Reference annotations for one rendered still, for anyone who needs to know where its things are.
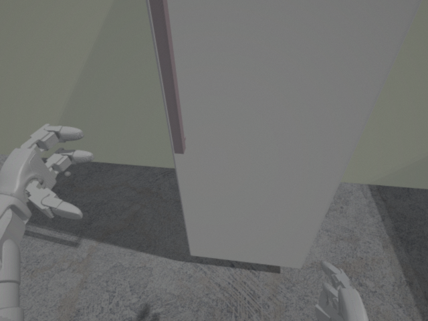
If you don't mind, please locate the left robot forearm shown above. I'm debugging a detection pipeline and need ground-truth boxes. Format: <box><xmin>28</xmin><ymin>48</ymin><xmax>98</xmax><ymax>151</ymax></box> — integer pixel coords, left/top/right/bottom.
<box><xmin>0</xmin><ymin>194</ymin><xmax>32</xmax><ymax>321</ymax></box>

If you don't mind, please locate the right robot hand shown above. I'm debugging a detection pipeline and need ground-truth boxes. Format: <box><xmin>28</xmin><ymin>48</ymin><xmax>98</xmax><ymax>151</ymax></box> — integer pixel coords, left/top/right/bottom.
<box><xmin>316</xmin><ymin>261</ymin><xmax>368</xmax><ymax>321</ymax></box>

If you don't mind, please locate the handle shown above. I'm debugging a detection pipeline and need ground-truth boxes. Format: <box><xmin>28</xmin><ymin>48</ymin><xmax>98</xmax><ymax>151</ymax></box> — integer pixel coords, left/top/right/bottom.
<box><xmin>149</xmin><ymin>0</ymin><xmax>186</xmax><ymax>154</ymax></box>

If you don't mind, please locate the left robot hand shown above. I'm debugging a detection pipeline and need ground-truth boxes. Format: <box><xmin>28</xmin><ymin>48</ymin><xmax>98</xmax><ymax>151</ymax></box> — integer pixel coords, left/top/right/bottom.
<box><xmin>0</xmin><ymin>124</ymin><xmax>94</xmax><ymax>219</ymax></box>

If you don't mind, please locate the fridge door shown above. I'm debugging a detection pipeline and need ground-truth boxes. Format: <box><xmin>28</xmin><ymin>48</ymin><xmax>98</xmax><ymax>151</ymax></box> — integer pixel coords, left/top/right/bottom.
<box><xmin>148</xmin><ymin>0</ymin><xmax>422</xmax><ymax>269</ymax></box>

